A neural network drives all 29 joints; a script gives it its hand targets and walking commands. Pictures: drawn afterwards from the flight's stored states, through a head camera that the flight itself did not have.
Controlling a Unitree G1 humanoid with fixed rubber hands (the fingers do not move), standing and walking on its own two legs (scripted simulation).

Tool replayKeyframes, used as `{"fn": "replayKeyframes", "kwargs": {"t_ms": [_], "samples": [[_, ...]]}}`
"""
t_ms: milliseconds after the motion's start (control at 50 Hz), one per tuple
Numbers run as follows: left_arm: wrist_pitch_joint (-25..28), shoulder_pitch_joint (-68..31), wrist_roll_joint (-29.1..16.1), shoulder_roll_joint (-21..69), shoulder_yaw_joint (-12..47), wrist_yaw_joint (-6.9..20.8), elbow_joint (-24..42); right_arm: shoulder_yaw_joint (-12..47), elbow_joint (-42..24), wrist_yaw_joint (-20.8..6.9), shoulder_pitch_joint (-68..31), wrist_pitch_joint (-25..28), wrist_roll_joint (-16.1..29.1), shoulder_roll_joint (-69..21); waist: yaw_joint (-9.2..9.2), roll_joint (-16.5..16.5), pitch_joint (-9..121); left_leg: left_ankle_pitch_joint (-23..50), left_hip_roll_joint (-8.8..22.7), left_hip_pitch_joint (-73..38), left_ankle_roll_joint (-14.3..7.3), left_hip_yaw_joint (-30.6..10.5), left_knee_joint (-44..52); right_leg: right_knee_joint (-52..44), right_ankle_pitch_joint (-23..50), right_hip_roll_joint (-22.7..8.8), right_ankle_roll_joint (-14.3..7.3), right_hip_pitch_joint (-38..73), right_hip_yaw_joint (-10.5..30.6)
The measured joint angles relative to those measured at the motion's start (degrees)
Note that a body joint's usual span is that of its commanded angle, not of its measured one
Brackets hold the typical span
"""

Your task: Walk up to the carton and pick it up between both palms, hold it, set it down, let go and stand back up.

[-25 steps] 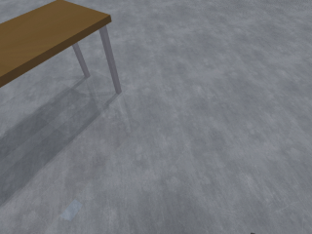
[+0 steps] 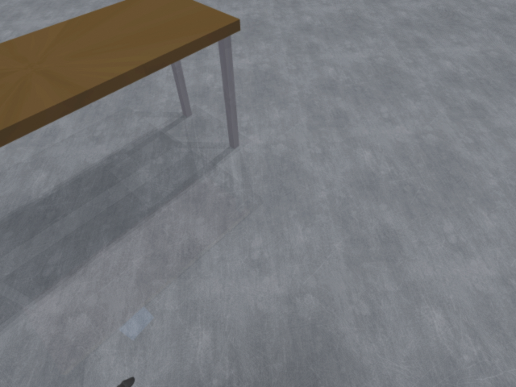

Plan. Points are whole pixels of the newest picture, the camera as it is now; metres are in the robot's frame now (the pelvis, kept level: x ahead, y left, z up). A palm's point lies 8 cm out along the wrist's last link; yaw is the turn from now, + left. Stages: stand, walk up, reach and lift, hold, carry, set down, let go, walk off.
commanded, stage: walk up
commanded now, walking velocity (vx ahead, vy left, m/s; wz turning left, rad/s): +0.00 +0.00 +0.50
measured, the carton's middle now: out of the picture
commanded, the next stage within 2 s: none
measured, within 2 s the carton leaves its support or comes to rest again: neither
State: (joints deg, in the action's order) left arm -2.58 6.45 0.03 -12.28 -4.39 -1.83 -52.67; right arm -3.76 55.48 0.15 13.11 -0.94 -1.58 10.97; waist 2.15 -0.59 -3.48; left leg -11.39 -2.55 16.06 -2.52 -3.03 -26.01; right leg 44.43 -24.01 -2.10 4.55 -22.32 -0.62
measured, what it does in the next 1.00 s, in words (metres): walks ahead, turning left: right foot, then left foot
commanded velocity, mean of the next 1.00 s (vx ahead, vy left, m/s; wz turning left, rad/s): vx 0.28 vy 0.01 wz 0.50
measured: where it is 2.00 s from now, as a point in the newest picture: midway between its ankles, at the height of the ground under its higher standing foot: (168, 328)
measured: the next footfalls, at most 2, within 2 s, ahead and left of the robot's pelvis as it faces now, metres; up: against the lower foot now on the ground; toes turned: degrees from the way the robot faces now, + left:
right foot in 0.08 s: +0.04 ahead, -0.13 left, +0.00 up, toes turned +0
left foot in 0.54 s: -0.04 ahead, +0.11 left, +0.00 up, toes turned +26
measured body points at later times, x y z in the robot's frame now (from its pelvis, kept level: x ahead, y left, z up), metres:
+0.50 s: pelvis -0.03 -0.02 -0.01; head +0.01 +0.00 +0.44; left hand -0.08 +0.23 -0.15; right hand +0.14 -0.23 -0.15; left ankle -0.08 +0.10 -0.72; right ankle +0.00 -0.13 -0.74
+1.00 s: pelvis +0.12 +0.07 +0.00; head +0.13 +0.10 +0.44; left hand +0.17 +0.36 -0.13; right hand +0.11 -0.17 -0.14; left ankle -0.07 +0.09 -0.74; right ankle +0.31 +0.00 -0.70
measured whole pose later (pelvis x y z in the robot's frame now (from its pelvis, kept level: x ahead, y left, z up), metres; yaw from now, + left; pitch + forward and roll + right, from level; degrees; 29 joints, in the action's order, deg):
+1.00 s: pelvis +0.12 +0.07 +0.00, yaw +30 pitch +2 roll -2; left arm 0.4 2.4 0.9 -12.6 -4.4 2.6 -51.4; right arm -1.9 62.6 0.0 30.8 4.2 -1.2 7.0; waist 6.9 1.0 -0.2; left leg -20.4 -0.2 -5.9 -2.3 -4.9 -12.4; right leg 38.9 -8.5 -5.2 5.4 -33.5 -4.3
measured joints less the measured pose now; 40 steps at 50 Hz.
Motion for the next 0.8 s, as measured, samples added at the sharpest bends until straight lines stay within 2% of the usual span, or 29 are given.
{"fn": "replayKeyframes", "kwargs": {"t_ms": [40, 80, 120, 160, 220, 280, 340, 380, 480, 520, 540, 560, 580, 600, 640, 680, 800], "samples": [[0.60, -0.65, -0.35, 0.58, 0.27, -0.17, 0.42, -0.39, 0.58, 0.01, 0.50, -0.39, 0.06, 0.51, 0.50, -0.77, -0.17, 0.01, -0.17, 0.83, 0.72, -1.03, -0.80, -5.45, 0.93, 1.20, -0.59, 2.85, -0.26], [1.65, -0.58, -0.21, 1.00, 0.63, -0.32, 1.06, -0.70, 0.99, 0.15, 1.27, -0.86, 0.57, 0.98, 0.42, -1.07, 0.05, -0.59, -0.80, 2.15, 1.73, -1.90, -2.79, -15.34, 6.48, 1.34, -1.35, 7.48, -1.28], [2.28, -0.30, 0.44, 1.83, 1.00, -0.29, 1.10, -1.06, 1.45, 0.61, 1.28, -1.45, 0.81, 1.62, 0.96, -2.20, -0.39, -8.96, -0.81, 5.31, 2.83, -1.81, -10.85, -15.86, 9.27, 1.17, -4.19, 7.99, -3.18], [2.22, 0.66, 0.85, 2.50, 1.45, -0.11, 1.06, -1.58, 1.80, 0.38, 1.36, -2.01, 0.19, 2.16, 1.11, -2.36, -0.31, -13.71, -0.74, 8.70, 3.43, -0.30, -21.42, -16.10, 8.67, 0.05, -5.81, 8.90, -4.76], [1.87, 2.30, 1.08, 3.23, 1.81, -0.23, 0.87, -2.33, 1.95, -1.00, 1.23, -2.42, -0.18, 2.95, 0.88, -2.36, -0.17, -12.13, 0.85, 11.67, 4.77, 1.06, -32.81, -18.14, 9.04, -1.23, -6.11, 10.74, -6.77], [2.21, 3.58, 1.27, 3.54, 1.94, -0.28, 0.46, -2.69, 2.00, -1.61, 0.90, -2.82, -0.12, 3.34, 0.23, -1.91, -0.09, -10.44, 2.46, 12.01, 6.62, 1.37, -36.36, -18.91, 9.28, -2.39, -6.09, 11.54, -8.68], [3.09, 4.97, 1.46, 3.48, 1.92, -0.24, -0.22, -2.69, 1.85, -1.52, -0.14, -3.41, 0.02, 3.38, -0.58, -1.22, -0.27, -10.58, 3.66, 10.38, 7.85, 2.11, -33.08, -18.60, 9.00, -3.58, -5.89, 11.67, -10.53], [3.53, 5.97, 1.63, 3.15, 1.79, -0.09, -0.80, -2.51, 1.48, -1.48, -1.26, -3.79, 0.14, 3.23, -1.17, -0.65, -0.49, -11.62, 4.28, 8.82, 7.88, 3.15, -29.13, -17.81, 8.59, -4.40, -5.63, 11.39, -11.72], [3.32, 8.07, 2.27, 1.19, 0.95, 0.65, -2.40, -1.68, -0.41, -1.77, -4.90, -3.77, 0.62, 2.42, -2.87, 1.11, -1.08, -14.20, 4.54, 4.01, 6.12, 6.79, -18.16, -13.80, 6.77, -6.59, -4.41, 9.64, -14.55], [2.80, 8.84, 2.18, 0.04, 0.46, 0.95, -2.99, -1.28, -1.42, -1.78, -6.08, -3.11, 0.60, 2.08, -3.35, 2.07, -1.12, -10.73, 3.94, 0.76, 5.11, 8.38, -11.07, -11.13, 5.54, -7.82, -3.45, 8.61, -15.55], [2.33, 9.44, 1.77, -0.51, 0.21, 1.18, -3.20, -1.03, -2.11, -2.08, -6.00, -2.39, 0.27, 2.10, -3.52, 2.43, -0.53, -11.03, 3.58, -0.88, 3.91, 8.99, -7.60, -8.80, 4.10, -8.59, -3.11, 7.53, -15.95], [1.44, 9.56, 1.46, -1.14, -0.03, 1.48, -3.48, -0.85, -2.59, -2.44, -5.80, -1.47, -0.01, 1.89, -3.83, 3.32, -0.31, -9.72, 2.75, -0.62, 2.37, 9.23, -7.49, -4.92, -1.29, -9.43, -2.57, 5.84, -14.93], [0.21, 9.34, 1.62, -1.46, -0.20, 1.75, -3.72, -0.59, -3.06, -2.58, -5.37, -0.61, 0.08, 1.66, -4.05, 3.70, 0.01, -9.22, 2.27, 0.07, 0.99, 9.34, -8.55, 0.37, -5.04, -8.86, -2.10, 3.04, -11.85], [-0.74, 8.81, 1.86, -1.60, -0.28, 2.14, -3.79, -0.27, -3.31, -2.35, -4.74, 0.06, 0.19, 1.34, -4.00, 3.72, 0.32, -8.90, 1.98, 0.20, -0.03, 9.27, -8.67, 5.91, -4.42, -7.83, -1.79, -0.10, -8.84], [-0.35, 7.30, 2.20, -1.66, -0.30, 3.28, -3.66, 0.34, -3.03, -1.47, -2.86, 1.00, 0.35, 0.45, -3.53, 3.36, 0.83, -7.37, 1.47, -1.42, -0.95, 8.56, -5.69, 12.21, 2.11, -6.50, -1.32, -4.93, -5.54], [1.39, 6.03, 2.81, -1.61, -0.35, 4.40, -3.39, 0.89, -1.95, -0.89, -0.24, 2.00, 0.57, -0.48, -2.81, 2.87, 1.62, -5.28, 0.99, -4.68, -1.12, 7.44, -0.48, 14.10, 7.58, -6.23, -0.57, -7.84, -4.06], [2.40, 2.66, 2.48, -1.58, -0.67, 4.94, -1.88, 1.66, 2.28, -0.94, 8.56, 4.47, 1.03, -2.57, -0.14, 1.55, 4.40, -2.08, 1.13, -13.82, -1.42, 3.36, 11.61, 10.38, 16.32, -6.33, 0.94, -11.94, -2.40]]}}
